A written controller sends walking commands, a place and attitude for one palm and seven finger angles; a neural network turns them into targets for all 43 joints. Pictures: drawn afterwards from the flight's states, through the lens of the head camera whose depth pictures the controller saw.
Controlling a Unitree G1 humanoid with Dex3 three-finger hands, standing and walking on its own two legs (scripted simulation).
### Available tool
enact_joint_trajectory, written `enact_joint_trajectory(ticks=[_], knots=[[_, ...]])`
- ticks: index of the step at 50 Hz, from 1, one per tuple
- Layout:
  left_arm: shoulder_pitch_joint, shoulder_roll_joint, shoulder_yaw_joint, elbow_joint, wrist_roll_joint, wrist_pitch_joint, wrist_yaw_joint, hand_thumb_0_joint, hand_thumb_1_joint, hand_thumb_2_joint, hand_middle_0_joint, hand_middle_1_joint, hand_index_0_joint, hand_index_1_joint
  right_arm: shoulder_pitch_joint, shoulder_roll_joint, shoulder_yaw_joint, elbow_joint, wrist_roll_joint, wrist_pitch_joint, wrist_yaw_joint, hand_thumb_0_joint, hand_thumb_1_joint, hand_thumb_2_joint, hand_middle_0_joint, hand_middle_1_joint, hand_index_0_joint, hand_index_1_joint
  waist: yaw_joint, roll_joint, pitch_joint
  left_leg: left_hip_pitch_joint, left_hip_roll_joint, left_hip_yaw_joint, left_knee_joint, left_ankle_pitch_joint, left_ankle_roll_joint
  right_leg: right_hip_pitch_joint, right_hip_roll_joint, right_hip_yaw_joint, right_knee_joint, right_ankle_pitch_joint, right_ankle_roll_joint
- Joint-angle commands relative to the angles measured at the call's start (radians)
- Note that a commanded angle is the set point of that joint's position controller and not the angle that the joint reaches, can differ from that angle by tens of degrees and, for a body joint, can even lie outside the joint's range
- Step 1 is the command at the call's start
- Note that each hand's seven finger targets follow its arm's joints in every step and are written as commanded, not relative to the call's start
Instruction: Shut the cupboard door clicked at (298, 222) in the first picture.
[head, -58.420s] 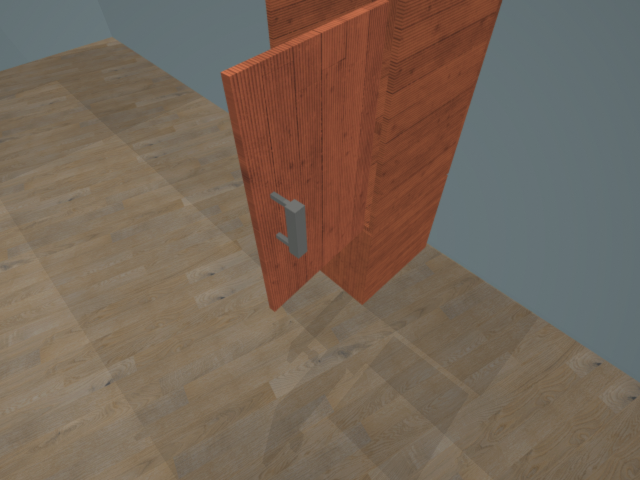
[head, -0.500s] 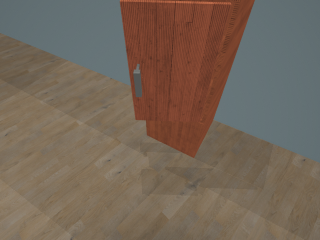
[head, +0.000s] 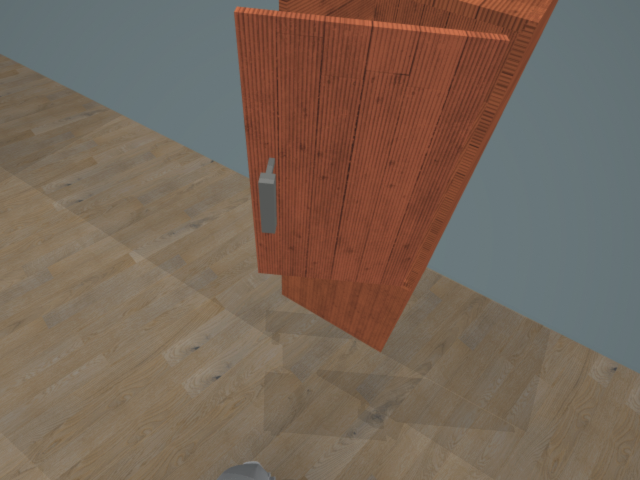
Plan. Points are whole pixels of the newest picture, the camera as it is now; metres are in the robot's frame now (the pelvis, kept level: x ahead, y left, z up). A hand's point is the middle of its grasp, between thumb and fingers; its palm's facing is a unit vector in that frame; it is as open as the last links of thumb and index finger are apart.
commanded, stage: take the last steps up to it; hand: left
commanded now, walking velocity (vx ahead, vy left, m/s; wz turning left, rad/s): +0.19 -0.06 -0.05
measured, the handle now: (270, 195) +0.57 +0.12 -0.03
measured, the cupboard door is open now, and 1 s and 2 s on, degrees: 28 28 28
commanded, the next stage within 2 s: come to a stop and stand still in 0.14 s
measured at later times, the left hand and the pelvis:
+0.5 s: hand (231, 440) +0.19 +0.13 -0.15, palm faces +0.01 -0.98 -0.21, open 7.3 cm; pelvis +0.12 -0.04 +0.02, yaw +0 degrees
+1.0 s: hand out of the picture +0.09 +0.22 -0.16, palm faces +0.05 -0.98 -0.19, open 7.4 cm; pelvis +0.09 +0.02 +0.03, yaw +0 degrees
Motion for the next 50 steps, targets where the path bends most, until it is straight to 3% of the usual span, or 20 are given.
enact_joint_trajectory(ticks=[1,3,6,12,15,16,17,18,19,20,22,27,30,33,34,35,36,39,45,50], knots=[[-0.061,0.090,0.022,-0.112,0.012,-0.019,0.000,0.000,0.900,0.900,-0.200,-0.300,-0.200,-0.300,0.230,-0.199,-0.038,0.021,0.000,0.008,-0.033,0.000,-0.900,-0.900,0.200,0.300,0.200,0.300,-0.070,0.181,-0.025,0.280,0.359,-0.499,-0.439,-0.039,0.146,-0.478,-0.071,0.082,0.499,0.055,-0.022],[-0.059,0.073,0.028,-0.110,0.019,-0.001,-0.010,0.000,0.900,0.900,-0.200,-0.300,-0.200,-0.300,0.162,-0.136,-0.019,0.007,0.000,0.001,-0.034,0.000,-0.900,-0.900,0.200,0.300,0.200,0.300,-0.025,0.132,0.034,0.138,0.301,-0.362,-0.481,-0.065,0.105,-0.415,-0.102,0.085,0.413,0.130,-0.001],[-0.018,0.044,0.027,-0.108,0.016,0.017,-0.014,0.000,0.900,0.900,-0.200,-0.300,-0.200,-0.300,0.127,-0.137,-0.022,0.005,-0.001,-0.002,-0.034,0.000,-0.900,-0.900,0.200,0.300,0.200,0.300,0.007,0.119,-0.044,0.137,0.254,-0.229,-0.463,0.005,0.102,-0.326,-0.098,0.047,0.228,0.158,0.014],[-0.087,0.053,0.023,-0.139,0.018,0.020,-0.016,0.000,0.900,0.900,-0.200,-0.300,-0.200,-0.300,0.109,-0.158,-0.034,0.020,0.001,0.024,-0.023,0.000,-0.900,-0.900,0.200,0.300,0.200,0.300,0.002,0.146,-0.013,0.105,0.223,-0.178,-0.444,-0.146,0.094,-0.215,-0.060,-0.021,-0.064,0.241,0.031],[-0.016,0.089,0.024,-0.111,0.017,0.006,0.001,0.000,0.900,0.900,-0.200,-0.300,-0.200,-0.300,0.085,-0.102,-0.013,0.032,0.014,0.030,-0.023,0.000,-0.900,-0.900,0.200,0.300,0.200,0.300,0.056,0.023,-0.019,0.051,0.112,-0.089,-0.261,-0.028,0.004,-0.025,-0.061,0.031,-0.337,0.430,0.046],[0.000,0.139,0.022,-0.101,0.018,-0.010,0.010,0.000,0.900,0.900,-0.200,-0.300,-0.200,-0.300,0.108,-0.060,-0.004,0.032,0.023,0.031,-0.021,0.000,-0.900,-0.900,0.200,0.300,0.200,0.300,0.047,-0.109,-0.037,0.034,0.030,-0.039,-0.175,-0.112,-0.052,-0.008,-0.180,0.200,-0.426,0.548,0.012],[-0.035,0.195,0.022,-0.101,0.013,-0.016,0.013,0.000,0.900,0.900,-0.200,-0.300,-0.200,-0.300,0.164,-0.041,0.003,0.040,0.025,0.043,-0.018,0.000,-0.900,-0.900,0.200,0.300,0.200,0.300,0.003,-0.211,-0.064,0.090,-0.012,-0.022,-0.135,-0.225,-0.079,-0.054,-0.305,0.283,-0.477,0.616,-0.052],[-0.081,0.209,0.016,-0.119,0.008,-0.011,0.013,0.000,0.900,0.900,-0.200,-0.300,-0.200,-0.300,0.206,-0.045,0.001,0.059,0.026,0.053,-0.018,0.000,-0.900,-0.900,0.200,0.300,0.200,0.300,-0.017,-0.124,-0.084,0.189,-0.007,-0.044,-0.115,-0.253,-0.078,-0.121,-0.332,0.272,-0.490,0.583,-0.091],[-0.128,0.202,0.016,-0.130,0.010,-0.003,0.017,0.000,0.900,0.900,-0.200,-0.300,-0.200,-0.300,0.212,-0.027,0.002,0.072,0.026,0.062,-0.016,0.000,-0.900,-0.900,0.200,0.300,0.200,0.300,-0.036,-0.040,-0.051,0.218,-0.005,-0.049,-0.144,-0.200,-0.078,-0.167,-0.300,0.242,-0.462,0.617,-0.079],[-0.147,0.199,0.019,-0.128,0.007,-0.007,0.023,0.000,0.900,0.900,-0.200,-0.300,-0.200,-0.300,0.218,-0.031,0.003,0.087,0.026,0.069,-0.019,0.000,-0.900,-0.900,0.200,0.300,0.200,0.300,-0.034,-0.145,-0.071,0.219,0.007,-0.050,-0.149,-0.126,-0.082,-0.138,-0.267,0.219,-0.425,0.726,-0.069],[-0.139,0.188,0.020,-0.123,0.000,-0.002,0.033,0.000,0.900,0.900,-0.200,-0.300,-0.200,-0.300,0.219,-0.072,-0.005,0.088,0.030,0.070,-0.026,0.000,-0.900,-0.900,0.200,0.300,0.200,0.300,-0.016,-0.168,-0.099,0.198,0.006,-0.068,-0.154,-0.074,-0.087,-0.033,-0.266,0.190,-0.360,0.965,-0.071],[-0.082,0.225,0.055,-0.115,0.017,0.019,0.054,0.000,0.900,0.900,-0.200,-0.300,-0.200,-0.300,0.133,-0.088,-0.024,0.036,0.027,0.092,-0.035,0.000,-0.900,-0.900,0.200,0.300,0.200,0.300,0.051,-0.143,-0.130,0.012,-0.027,-0.081,0.094,-0.330,-0.108,0.128,-0.380,0.260,-0.315,1.374,-0.183],[-0.132,0.231,0.070,-0.139,0.023,0.033,0.058,0.000,0.900,0.900,-0.200,-0.300,-0.200,-0.300,0.099,-0.082,-0.029,0.008,0.031,0.097,-0.034,0.000,-0.900,-0.900,0.200,0.300,0.200,0.300,0.044,-0.130,-0.151,0.006,-0.028,-0.122,0.092,-0.336,-0.108,0.125,-0.374,0.221,-0.297,1.295,-0.192],[-0.219,0.217,0.064,-0.169,0.015,0.043,0.048,0.000,0.900,0.900,-0.200,-0.300,-0.200,-0.300,0.177,-0.077,-0.029,0.027,0.028,0.091,-0.025,0.000,-0.900,-0.900,0.200,0.300,0.200,0.300,-0.023,-0.114,-0.180,0.245,-0.026,-0.086,-0.207,0.010,-0.107,-0.053,-0.286,0.134,-0.249,0.901,-0.090],[-0.214,0.177,0.053,-0.180,0.011,0.050,0.043,0.000,0.900,0.900,-0.200,-0.300,-0.200,-0.300,0.184,-0.101,-0.034,0.027,0.020,0.083,-0.025,0.000,-0.900,-0.900,0.200,0.300,0.200,0.300,-0.025,-0.020,-0.179,0.355,0.038,-0.121,-0.276,0.151,-0.092,-0.166,-0.205,0.077,-0.198,0.619,-0.028],[-0.197,0.124,0.041,-0.197,0.005,0.062,0.039,0.000,0.900,0.900,-0.200,-0.300,-0.200,-0.300,0.159,-0.181,-0.043,0.000,0.009,0.074,-0.026,0.000,-0.900,-0.900,0.200,0.300,0.200,0.300,-0.015,0.242,-0.152,0.306,0.221,-0.333,-0.361,0.329,-0.016,-0.264,-0.077,-0.008,-0.095,0.189,0.044],[-0.209,0.121,0.039,-0.198,0.003,0.075,0.043,0.000,0.900,0.900,-0.200,-0.300,-0.200,-0.300,0.113,-0.212,-0.048,-0.023,0.002,0.079,-0.034,0.000,-0.900,-0.900,0.200,0.300,0.200,0.300,-0.024,0.271,-0.100,0.169,0.303,-0.400,-0.405,0.353,0.077,-0.253,-0.021,0.056,0.065,-0.053,0.052],[-0.158,0.138,0.042,-0.162,0.017,0.091,0.031,0.000,0.900,0.900,-0.200,-0.300,-0.200,-0.300,0.012,-0.165,-0.021,-0.046,0.003,0.062,-0.050,0.000,-0.900,-0.900,0.200,0.300,0.200,0.300,0.020,0.150,0.000,0.117,0.245,-0.330,-0.421,0.139,0.083,-0.315,-0.029,0.145,0.234,0.059,0.039],[-0.134,0.140,0.035,-0.139,0.009,0.073,0.013,0.000,0.900,0.900,-0.200,-0.300,-0.200,-0.300,0.086,-0.171,-0.023,-0.008,0.010,0.049,-0.061,0.000,-0.900,-0.900,0.200,0.300,0.200,0.300,-0.021,0.131,-0.082,0.363,0.247,-0.309,-0.401,0.236,0.084,-0.353,-0.032,0.130,0.139,0.111,0.070],[-0.145,0.133,0.035,-0.152,0.015,0.079,0.007,0.000,0.900,0.900,-0.200,-0.300,-0.200,-0.300,0.136,-0.181,-0.039,0.019,0.008,0.052,-0.062,0.000,-0.900,-0.900,0.200,0.300,0.200,0.300,-0.046,0.127,-0.081,0.399,0.268,-0.334,-0.418,0.173,0.085,-0.370,-0.042,0.118,0.119,0.100,0.069]])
